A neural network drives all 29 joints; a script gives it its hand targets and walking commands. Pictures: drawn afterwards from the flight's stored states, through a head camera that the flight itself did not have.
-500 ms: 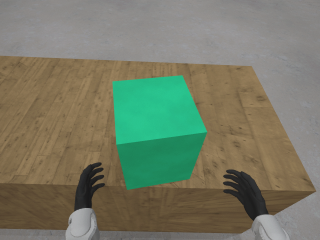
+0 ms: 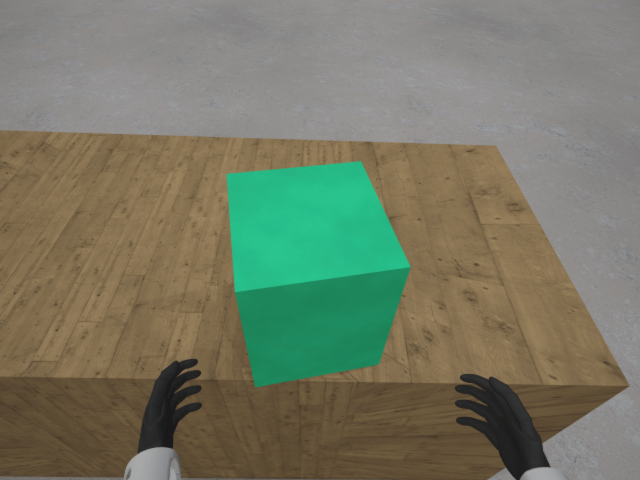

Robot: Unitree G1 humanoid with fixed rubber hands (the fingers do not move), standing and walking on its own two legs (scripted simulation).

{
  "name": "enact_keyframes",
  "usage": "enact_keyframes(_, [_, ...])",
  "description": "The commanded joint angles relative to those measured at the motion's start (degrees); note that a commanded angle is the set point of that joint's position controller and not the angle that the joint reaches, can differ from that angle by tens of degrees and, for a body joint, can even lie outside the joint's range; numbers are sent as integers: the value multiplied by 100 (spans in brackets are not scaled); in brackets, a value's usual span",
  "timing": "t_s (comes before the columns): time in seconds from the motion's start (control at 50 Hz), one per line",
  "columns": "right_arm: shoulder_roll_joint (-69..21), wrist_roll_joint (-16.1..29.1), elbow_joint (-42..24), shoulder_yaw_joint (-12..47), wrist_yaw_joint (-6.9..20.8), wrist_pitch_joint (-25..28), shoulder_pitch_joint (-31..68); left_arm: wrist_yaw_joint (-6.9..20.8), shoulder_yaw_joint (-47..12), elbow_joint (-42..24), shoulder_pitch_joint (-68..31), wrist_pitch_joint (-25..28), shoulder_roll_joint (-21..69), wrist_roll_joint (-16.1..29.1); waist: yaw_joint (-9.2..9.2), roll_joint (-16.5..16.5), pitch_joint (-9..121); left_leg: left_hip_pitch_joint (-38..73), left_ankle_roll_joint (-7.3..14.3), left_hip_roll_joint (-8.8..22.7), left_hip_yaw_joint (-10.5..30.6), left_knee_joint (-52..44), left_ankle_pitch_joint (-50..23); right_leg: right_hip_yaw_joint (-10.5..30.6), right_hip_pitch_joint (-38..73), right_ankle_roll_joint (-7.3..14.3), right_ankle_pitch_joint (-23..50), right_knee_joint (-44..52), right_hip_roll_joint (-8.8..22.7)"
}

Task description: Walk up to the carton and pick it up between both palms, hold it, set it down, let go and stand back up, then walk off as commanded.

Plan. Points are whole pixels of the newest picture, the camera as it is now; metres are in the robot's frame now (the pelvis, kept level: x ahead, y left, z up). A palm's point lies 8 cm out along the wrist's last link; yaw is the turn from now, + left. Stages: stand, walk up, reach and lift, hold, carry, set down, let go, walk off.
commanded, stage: set down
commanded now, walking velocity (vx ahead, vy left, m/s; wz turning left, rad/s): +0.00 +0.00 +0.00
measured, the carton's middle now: (307, 275) +0.41 +0.07 +0.01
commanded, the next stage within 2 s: let go in 1.24 s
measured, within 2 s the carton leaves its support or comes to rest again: neither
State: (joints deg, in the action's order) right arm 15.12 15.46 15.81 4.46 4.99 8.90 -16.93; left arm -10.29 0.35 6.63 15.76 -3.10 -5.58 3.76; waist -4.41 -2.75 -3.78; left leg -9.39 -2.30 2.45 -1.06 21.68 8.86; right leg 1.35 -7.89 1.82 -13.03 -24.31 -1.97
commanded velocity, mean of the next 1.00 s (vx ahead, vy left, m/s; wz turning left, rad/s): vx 0.00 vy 0.00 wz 0.00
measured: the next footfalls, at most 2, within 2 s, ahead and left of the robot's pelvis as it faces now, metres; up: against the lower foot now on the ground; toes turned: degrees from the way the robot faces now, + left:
none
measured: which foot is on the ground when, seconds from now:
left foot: down 0.00-1.00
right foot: down 0.00-1.00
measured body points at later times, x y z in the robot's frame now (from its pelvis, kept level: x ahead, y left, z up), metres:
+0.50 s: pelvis +0.01 +0.02 +0.00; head +0.02 +0.03 +0.45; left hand +0.19 +0.24 -0.04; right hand +0.21 -0.19 -0.04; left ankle +0.03 +0.14 -0.74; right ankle +0.00 -0.10 -0.74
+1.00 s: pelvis +0.03 +0.02 +0.00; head +0.05 +0.03 +0.45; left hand +0.19 +0.25 -0.07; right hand +0.20 -0.19 -0.07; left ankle +0.03 +0.15 -0.74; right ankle +0.00 -0.10 -0.74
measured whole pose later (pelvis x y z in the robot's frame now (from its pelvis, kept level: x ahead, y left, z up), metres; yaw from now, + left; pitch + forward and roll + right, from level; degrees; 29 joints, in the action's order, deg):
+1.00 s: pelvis +0.03 +0.02 +0.00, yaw +0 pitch -3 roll +0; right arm 11.4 6.7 30.6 1.2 3.3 11.0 -16.3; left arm -4.3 -0.2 18.6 17.4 -3.6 -10.0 1.5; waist -2.9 -1.6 -4.6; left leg -6.1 -0.7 1.2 -1.5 19.9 10.9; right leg 1.7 -3.1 0.2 -13.0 -19.0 -0.6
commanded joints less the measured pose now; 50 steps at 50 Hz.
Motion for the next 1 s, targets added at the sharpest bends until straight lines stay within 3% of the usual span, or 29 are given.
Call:
enact_keyframes(0.0, [872,-95,-1086,-496,0,312,592,-21,135,-1226,-717,295,-446,-28,-4,35,782,972,96,-186,-29,-196,-502,271,-844,15,78,922,302])
enact_keyframes(0.08, [823,-136,-1083,-531,4,329,638,-7,155,-1276,-724,273,-533,-71,-41,107,869,988,99,-193,-33,-170,-537,224,-819,25,121,889,294])
enact_keyframes(0.14, [795,-269,-712,-552,6,215,606,60,59,-809,-686,146,-490,-98,31,98,644,1023,108,-204,-40,-247,-419,185,-932,48,74,972,307])
enact_keyframes(0.2, [811,-243,-866,-628,40,256,611,45,40,-1092,-703,165,-531,-87,-20,185,830,1135,91,-205,-11,-221,-569,110,-896,48,215,935,261])
enact_keyframes(0.36, [732,-488,-338,-670,64,132,667,137,33,-528,-689,55,-580,-185,16,88,721,1075,110,-206,-23,-294,-419,61,-829,65,137,963,235])
enact_keyframes(0.38, [709,-504,-332,-631,53,112,678,160,50,-494,-714,46,-616,-168,4,98,699,1090,122,-232,-43,-280,-470,78,-829,49,168,977,244])
enact_keyframes(0.4, [761,-456,-619,-704,72,205,628,103,59,-920,-625,151,-642,-136,-34,133,981,1183,103,-190,-25,-277,-713,1,-733,54,381,917,195])
enact_keyframes(0.44, [751,-533,-254,-731,60,167,650,150,0,-591,-582,104,-608,-222,28,204,812,1234,84,-209,-35,-285,-777,-17,-759,71,453,956,187])
enact_keyframes(0.48, [702,-598,-55,-668,25,164,550,232,28,-307,-453,67,-642,-250,93,65,716,1226,105,-231,-44,-299,-869,-19,-740,33,614,1018,195])
enact_keyframes(0.56, [637,-649,72,-643,-13,241,541,300,68,-198,-441,110,-736,-266,45,133,780,1349,94,-241,-65,-236,-1202,-36,-688,27,836,1044,201])
enact_keyframes(0.58, [650,-607,-133,-650,-28,338,503,279,132,-568,-405,193,-793,-214,9,175,991,1366,76,-246,-87,-196,-1417,-57,-566,18,1018,997,157])
enact_keyframes(0.62, [615,-714,280,-630,-46,293,498,354,112,-28,-379,127,-801,-295,33,160,824,1405,78,-269,-101,-216,-1387,-58,-609,6,945,1041,173])
enact_keyframes(0.64, [650,-619,-74,-657,-37,398,435,298,119,-528,-326,234,-787,-217,17,208,1039,1521,67,-232,-66,-192,-1643,-109,-546,0,1176,994,133])
enact_keyframes(0.66, [590,-705,295,-639,-75,337,440,385,84,-77,-347,171,-839,-246,106,191,790,1474,76,-260,-82,-190,-1497,-61,-606,-18,1054,1043,191])
enact_keyframes(0.68, [564,-716,331,-632,-87,346,464,394,119,-70,-356,164,-846,-277,85,255,776,1489,62,-253,-86,-192,-1525,-76,-592,-18,1096,1045,180])
enact_keyframes(0.7, [626,-646,40,-697,-59,440,428,343,93,-476,-298,239,-825,-224,62,272,966,1574,43,-221,-45,-185,-1707,-133,-567,-13,1199,1021,131])
enact_keyframes(0.76, [565,-784,573,-639,-93,415,401,452,96,126,-236,157,-834,-283,111,286,801,1609,35,-249,-69,-155,-1735,-123,-606,-11,1182,1059,142])
enact_keyframes(0.78, [527,-793,485,-627,-129,434,379,490,156,100,-235,181,-911,-264,109,227,803,1581,43,-264,-85,-135,-1733,-101,-546,-24,1217,1058,154])
enact_keyframes(0.8, [589,-705,249,-685,-111,510,339,443,143,-341,-153,252,-899,-236,73,304,984,1674,11,-229,-61,-139,-1946,-147,-490,-22,1375,1013,115])
enact_keyframes(0.84, [537,-829,613,-675,-153,474,332,531,114,194,-176,186,-926,-260,189,228,748,1667,25,-254,-54,-117,-1863,-119,-560,-48,1331,1060,146])
enact_keyframes(0.9, [501,-830,372,-641,-206,556,374,574,179,22,-224,251,-1042,-208,122,146,901,1661,50,-271,-106,-108,-1957,-124,-459,-106,1571,1045,154])
enact_keyframes(0.98, [420,-922,679,-675,-226,524,406,626,147,346,-269,215,-1071,-232,215,202,652,1594,44,-258,-102,-130,-1728,-118,-528,-84,1251,1093,165])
